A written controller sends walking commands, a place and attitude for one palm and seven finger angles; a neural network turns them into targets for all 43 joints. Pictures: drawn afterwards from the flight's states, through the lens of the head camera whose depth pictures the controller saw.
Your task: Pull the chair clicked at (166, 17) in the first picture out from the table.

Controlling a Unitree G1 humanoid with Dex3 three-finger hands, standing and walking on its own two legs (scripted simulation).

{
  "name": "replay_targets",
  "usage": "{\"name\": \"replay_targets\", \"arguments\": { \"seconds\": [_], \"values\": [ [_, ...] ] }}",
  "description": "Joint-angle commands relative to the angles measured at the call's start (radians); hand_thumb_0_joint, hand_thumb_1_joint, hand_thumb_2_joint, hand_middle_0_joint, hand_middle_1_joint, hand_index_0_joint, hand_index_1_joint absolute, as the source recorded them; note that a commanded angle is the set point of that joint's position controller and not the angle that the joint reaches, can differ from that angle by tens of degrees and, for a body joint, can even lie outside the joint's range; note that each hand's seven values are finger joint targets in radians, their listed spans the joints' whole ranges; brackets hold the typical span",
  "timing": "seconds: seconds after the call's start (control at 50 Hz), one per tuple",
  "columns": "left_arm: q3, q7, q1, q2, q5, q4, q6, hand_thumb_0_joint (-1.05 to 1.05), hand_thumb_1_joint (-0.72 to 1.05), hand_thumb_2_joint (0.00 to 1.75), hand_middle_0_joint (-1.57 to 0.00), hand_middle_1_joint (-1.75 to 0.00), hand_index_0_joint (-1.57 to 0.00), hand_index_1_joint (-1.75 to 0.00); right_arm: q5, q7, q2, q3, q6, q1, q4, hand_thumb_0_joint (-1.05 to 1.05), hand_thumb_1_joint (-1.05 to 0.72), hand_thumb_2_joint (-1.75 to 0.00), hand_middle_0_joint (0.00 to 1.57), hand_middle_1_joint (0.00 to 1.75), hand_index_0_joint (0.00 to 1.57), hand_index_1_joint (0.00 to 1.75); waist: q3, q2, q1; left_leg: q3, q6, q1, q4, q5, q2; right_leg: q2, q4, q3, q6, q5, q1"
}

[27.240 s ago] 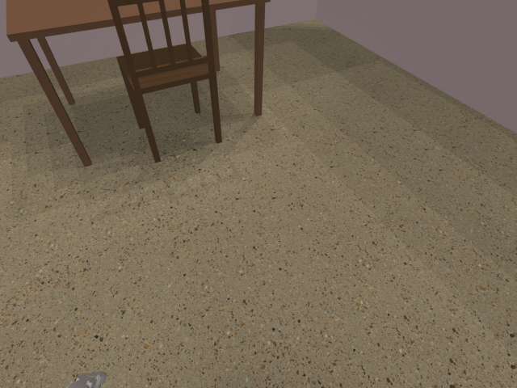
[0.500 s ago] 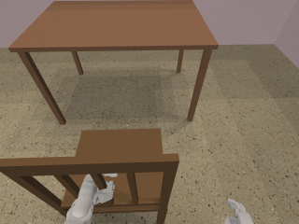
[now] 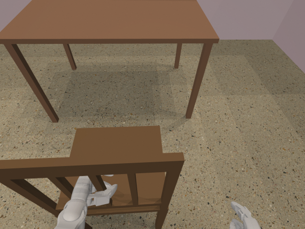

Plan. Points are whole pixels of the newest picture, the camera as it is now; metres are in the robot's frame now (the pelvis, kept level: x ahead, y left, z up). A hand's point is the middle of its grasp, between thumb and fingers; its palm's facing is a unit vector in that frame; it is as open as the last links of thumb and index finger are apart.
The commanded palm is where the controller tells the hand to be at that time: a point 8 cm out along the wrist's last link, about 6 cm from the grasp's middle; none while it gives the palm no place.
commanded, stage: open the thumb and straighten the fingers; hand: left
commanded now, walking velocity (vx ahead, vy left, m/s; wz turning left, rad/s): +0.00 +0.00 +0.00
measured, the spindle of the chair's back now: (102, 190) +0.24 +0.15 -0.08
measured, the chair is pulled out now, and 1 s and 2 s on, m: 0.66 0.65 0.65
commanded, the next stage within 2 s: draw the fingers out of the gap in 0.54 s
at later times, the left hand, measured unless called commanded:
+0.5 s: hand (102, 190) +0.24 +0.15 -0.07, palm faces -0.01 -0.99 -0.15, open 16.8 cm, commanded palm +0.22 +0.20 -0.05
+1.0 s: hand (98, 211) +0.19 +0.15 -0.07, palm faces -0.02 -0.99 -0.14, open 17.5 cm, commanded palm +0.16 +0.20 -0.05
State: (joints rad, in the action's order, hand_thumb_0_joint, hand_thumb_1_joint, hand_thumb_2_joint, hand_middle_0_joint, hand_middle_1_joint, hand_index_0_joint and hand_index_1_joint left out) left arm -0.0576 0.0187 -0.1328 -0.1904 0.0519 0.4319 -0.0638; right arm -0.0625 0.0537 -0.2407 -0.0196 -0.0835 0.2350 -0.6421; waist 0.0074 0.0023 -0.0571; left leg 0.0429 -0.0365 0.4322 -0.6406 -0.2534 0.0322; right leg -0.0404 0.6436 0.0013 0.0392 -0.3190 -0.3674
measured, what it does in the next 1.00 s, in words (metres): stands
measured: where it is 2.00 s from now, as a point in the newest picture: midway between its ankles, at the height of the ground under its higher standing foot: outside the picture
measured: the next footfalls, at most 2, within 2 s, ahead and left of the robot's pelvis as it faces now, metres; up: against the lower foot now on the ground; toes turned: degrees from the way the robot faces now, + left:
none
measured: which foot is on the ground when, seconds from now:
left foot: down 0.00-1.00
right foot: down 0.00-1.00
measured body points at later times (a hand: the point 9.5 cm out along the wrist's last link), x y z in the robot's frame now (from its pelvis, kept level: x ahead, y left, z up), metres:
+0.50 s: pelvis +0.05 -0.01 -0.03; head +0.09 -0.02 +0.42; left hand +0.24 +0.20 -0.06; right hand +0.23 -0.24 -0.11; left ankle +0.05 +0.14 -0.72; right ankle +0.01 -0.15 -0.72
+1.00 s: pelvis +0.04 +0.00 -0.04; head +0.07 +0.01 +0.40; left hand +0.19 +0.20 -0.06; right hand +0.22 -0.23 -0.11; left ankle +0.05 +0.14 -0.72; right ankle +0.01 -0.15 -0.72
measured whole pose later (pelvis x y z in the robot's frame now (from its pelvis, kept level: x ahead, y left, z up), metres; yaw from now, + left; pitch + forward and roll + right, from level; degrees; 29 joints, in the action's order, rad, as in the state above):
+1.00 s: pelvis +0.04 +0.00 -0.04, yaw +1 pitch +12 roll -2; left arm -0.08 0.00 -0.61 -0.20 0.03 -0.15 0.15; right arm -0.04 0.11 -0.20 0.00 -0.12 0.24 -0.49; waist 0.16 -0.04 -0.03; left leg 0.09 -0.04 0.74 -1.01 -0.47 0.02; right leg -0.04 0.96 -0.03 0.04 -0.53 -0.63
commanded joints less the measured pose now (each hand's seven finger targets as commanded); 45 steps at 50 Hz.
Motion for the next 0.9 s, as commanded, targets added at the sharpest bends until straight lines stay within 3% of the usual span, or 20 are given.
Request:
{"name": "replay_targets", "arguments": {
  "seconds": [0.0,0.02,0.04,0.08,0.16,0.2,0.26,0.3,0.32,0.34,0.38,0.44,0.48,0.52,0.56,0.62,0.68,0.72,0.76,0.88],
  "values": [
    [0.023,0.011,0.109,-0.07,0.008,-0.312,-0.028,0.0,-0.43,0.26,-0.47,-1.38,-0.47,-1.38,0.004,0.001,-0.113,0.047,-0.094,-0.114,0.193,0.0,-0.9,-0.9,0.2,0.3,0.2,0.3,0.17,-0.075,0.021,-0.027,0.051,-0.027,0.075,-0.157,0.005,-0.006,-0.056,-0.063,-0.046,-0.056,-0.077],
    [0.106,0.012,0.097,-0.141,0.014,-0.249,-0.01,0.0,-0.55,0.2,-0.45,-1.3,-0.45,-1.3,0.006,0.008,-0.129,0.053,-0.094,-0.102,0.181,0.0,-0.9,-0.9,0.2,0.3,0.2,0.3,0.156,-0.041,0.022,-0.032,0.052,0.002,0.05,-0.145,0.004,-0.004,-0.049,-0.057,-0.043,-0.054,-0.097],
    [0.084,0.003,0.056,-0.11,0.027,-0.251,0.008,0.0,-0.55,0.2,-0.43,-1.23,-0.43,-1.23,0.006,0.01,-0.13,0.051,-0.095,-0.096,0.189,0.0,-0.9,-0.9,0.2,0.3,0.2,0.3,0.157,0.02,0.021,-0.025,0.054,0.022,0.041,-0.132,0.005,0.0,-0.039,-0.067,-0.042,-0.048,-0.097],
    [0.045,-0.012,0.018,-0.064,0.032,-0.311,0.032,0.0,-0.55,0.2,-0.38,-1.09,-0.38,-1.09,0.006,0.013,-0.133,0.054,-0.108,-0.098,0.216,0.0,-0.9,-0.9,0.2,0.3,0.2,0.3,0.192,0.036,0.022,-0.029,0.053,0.026,0.01,-0.094,0.004,0.0,-0.008,-0.073,-0.037,-0.025,-0.116],
    [0.062,-0.013,-0.028,-0.098,0.022,-0.401,0.072,0.0,-0.55,0.2,-0.27,-0.8,-0.27,-0.8,0.012,0.024,-0.134,0.059,-0.129,-0.079,0.228,0.0,-0.9,-0.9,0.2,0.3,0.2,0.3,0.242,-0.013,0.023,-0.028,0.052,0.018,-0.046,-0.015,0.002,-0.002,0.039,-0.075,-0.038,0.042,-0.138],
    [0.064,-0.005,-0.047,-0.1,0.011,-0.455,0.084,0.0,-0.55,0.2,-0.22,-0.65,-0.22,-0.65,0.016,0.028,-0.13,0.062,-0.134,-0.073,0.236,0.0,-0.9,-0.9,0.2,0.3,0.2,0.3,0.253,0.006,0.023,-0.029,0.054,0.019,-0.073,0.025,0.001,0.0,0.06,-0.078,-0.037,0.084,-0.146],
    [0.064,0.004,-0.072,-0.103,0.004,-0.531,0.097,0.0,-0.55,0.2,-0.15,-0.43,-0.15,-0.43,0.023,0.035,-0.123,0.061,-0.14,-0.059,0.244,0.0,-0.9,-0.9,0.2,0.3,0.2,0.3,0.29,-0.02,0.022,-0.034,0.055,0.008,-0.111,0.098,-0.005,-0.003,0.09,-0.078,-0.037,0.163,-0.139],
    [0.104,0.007,-0.108,-0.119,-0.001,-0.452,0.115,0.0,-0.55,0.2,-0.1,-0.29,-0.1,-0.29,0.028,0.04,-0.121,0.064,-0.13,-0.048,0.229,0.0,-0.9,-0.9,0.2,0.3,0.2,0.3,0.262,0.036,0.015,-0.034,0.056,0.048,-0.142,0.114,-0.008,0.003,0.107,-0.08,-0.033,0.204,-0.159],
    [0.085,-0.002,-0.128,-0.1,-0.003,-0.477,0.116,0.0,-0.55,0.2,-0.07,-0.22,-0.07,-0.22,0.029,0.039,-0.122,0.064,-0.124,-0.045,0.238,0.0,-0.9,-0.9,0.2,0.3,0.2,0.3,0.275,0.045,0.018,-0.036,0.056,0.059,-0.153,0.124,-0.01,0.002,0.118,-0.08,-0.032,0.221,-0.158],
    [0.078,-0.008,-0.143,-0.098,-0.004,-0.487,0.122,0.0,-0.55,0.2,-0.05,-0.14,-0.05,-0.14,0.028,0.04,-0.118,0.064,-0.123,-0.05,0.242,0.0,-0.9,-0.9,0.2,0.3,0.2,0.3,0.278,0.011,0.018,-0.038,0.058,0.058,-0.164,0.146,-0.013,0.0,0.123,-0.078,-0.035,0.249,-0.155],
    [0.079,-0.02,-0.172,-0.103,-0.002,-0.529,0.128,0.0,-0.55,0.2,0.0,0.0,0.0,0.0,0.029,0.041,-0.114,0.065,-0.12,-0.05,0.254,0.0,-0.9,-0.9,0.2,0.3,0.2,0.3,0.302,0.007,0.021,-0.043,0.058,0.054,-0.183,0.173,-0.014,-0.005,0.137,-0.077,-0.033,0.292,-0.141],
    [0.084,-0.037,-0.206,-0.112,0.008,-0.587,0.133,0.0,-0.55,0.2,0.0,0.0,0.0,0.0,0.029,0.051,-0.111,0.071,-0.122,-0.045,0.259,0.0,-0.9,-0.9,0.2,0.3,0.2,0.3,0.334,0.038,0.011,-0.044,0.063,0.054,-0.215,0.219,-0.013,-0.006,0.145,-0.075,-0.031,0.377,-0.121],
    [0.054,-0.045,-0.24,-0.091,0.006,-0.628,0.131,0.0,-0.55,0.2,0.0,0.0,0.0,0.0,0.03,0.054,-0.107,0.07,-0.126,-0.043,0.265,0.0,-0.9,-0.9,0.2,0.3,0.2,0.3,0.337,0.02,0.008,-0.044,0.064,0.049,-0.225,0.234,-0.015,-0.009,0.155,-0.079,-0.026,0.395,-0.128],
    [0.076,-0.04,-0.268,-0.109,0.002,-0.643,0.135,0.0,-0.55,0.2,0.0,0.0,0.0,0.0,0.03,0.055,-0.101,0.072,-0.123,-0.045,0.263,0.0,-0.9,-0.9,0.2,0.3,0.2,0.3,0.334,-0.007,0.015,-0.041,0.062,0.053,-0.23,0.238,-0.016,-0.009,0.161,-0.081,-0.028,0.388,-0.137],
    [0.094,-0.033,-0.303,-0.118,-0.003,-0.632,0.145,0.0,-0.55,0.2,0.0,0.0,0.0,0.0,0.031,0.059,-0.098,0.077,-0.115,-0.043,0.259,0.0,-0.9,-0.9,0.2,0.3,0.2,0.3,0.319,0.033,0.015,-0.042,0.062,0.074,-0.238,0.246,-0.016,-0.01,0.164,-0.082,-0.027,0.428,-0.129],
    [0.105,-0.025,-0.278,-0.134,-0.017,-0.622,0.154,0.0,-0.55,0.2,0.0,0.0,0.0,0.0,0.031,0.063,-0.101,0.077,-0.102,-0.04,0.261,0.0,-0.9,-0.9,0.2,0.3,0.2,0.3,0.286,0.019,0.007,-0.037,0.062,0.095,-0.239,0.218,-0.016,-0.005,0.169,-0.088,-0.027,0.364,-0.173],
    [0.076,-0.027,-0.375,-0.107,-0.02,-0.669,0.155,0.0,-0.55,0.2,0.0,0.0,0.0,0.0,0.028,0.061,-0.088,0.079,-0.103,-0.052,0.277,0.0,-0.9,-0.9,0.2,0.3,0.2,0.3,0.306,-0.045,0.025,-0.032,0.059,0.069,-0.232,0.233,-0.012,-0.006,0.175,-0.091,-0.034,0.319,-0.176],
    [0.053,-0.022,-0.441,-0.082,-0.021,-0.698,0.163,0.0,-0.55,0.2,0.0,0.0,0.0,0.0,0.027,0.057,-0.08,0.08,-0.099,-0.061,0.293,0.0,-0.9,-0.9,0.2,0.3,0.2,0.3,0.317,-0.04,0.035,-0.03,0.059,0.072,-0.23,0.242,-0.011,-0.005,0.177,-0.096,-0.035,0.306,-0.173],
    [0.073,-0.015,-0.466,-0.098,-0.019,-0.699,0.174,0.0,-0.55,0.2,0.0,0.0,0.0,0.0,0.025,0.058,-0.08,0.083,-0.092,-0.067,0.296,0.0,-0.9,-0.9,0.2,0.3,0.2,0.3,0.305,-0.014,0.037,-0.028,0.057,0.093,-0.227,0.213,-0.011,-0.003,0.175,-0.097,-0.035,0.292,-0.171],
    [0.034,-0.006,-0.476,-0.085,-0.026,-0.763,0.158,0.0,-0.55,0.2,0.0,0.0,0.0,0.0,0.026,0.067,-0.083,0.076,-0.094,-0.067,0.319,0.0,-0.9,-0.9,0.2,0.3,0.2,0.3,0.252,-0.011,0.019,-0.012,0.062,0.131,-0.227,0.1,-0.013,0.009,0.176,-0.107,-0.038,0.136,-0.246]
  ]
}}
